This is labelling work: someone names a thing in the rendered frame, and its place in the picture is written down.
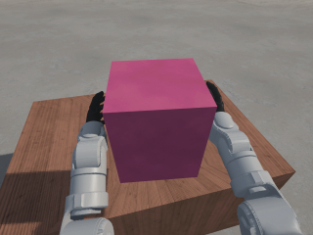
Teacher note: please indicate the robot right upper arm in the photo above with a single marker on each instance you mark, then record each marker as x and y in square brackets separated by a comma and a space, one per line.
[269, 215]

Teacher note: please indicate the robot right hand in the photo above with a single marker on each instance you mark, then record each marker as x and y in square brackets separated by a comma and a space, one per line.
[216, 96]

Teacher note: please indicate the pedestal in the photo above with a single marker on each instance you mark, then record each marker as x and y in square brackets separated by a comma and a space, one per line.
[37, 182]

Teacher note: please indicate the robot left hand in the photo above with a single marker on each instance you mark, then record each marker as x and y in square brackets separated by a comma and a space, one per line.
[95, 108]

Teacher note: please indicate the robot left upper arm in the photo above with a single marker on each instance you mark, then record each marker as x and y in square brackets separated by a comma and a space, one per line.
[91, 226]

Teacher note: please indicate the left robot forearm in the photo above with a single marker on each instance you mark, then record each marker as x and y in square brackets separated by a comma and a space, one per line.
[87, 191]

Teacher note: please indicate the carton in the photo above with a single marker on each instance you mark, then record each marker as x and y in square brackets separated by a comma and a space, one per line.
[158, 116]

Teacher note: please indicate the right robot forearm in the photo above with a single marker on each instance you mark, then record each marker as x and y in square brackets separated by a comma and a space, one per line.
[248, 178]

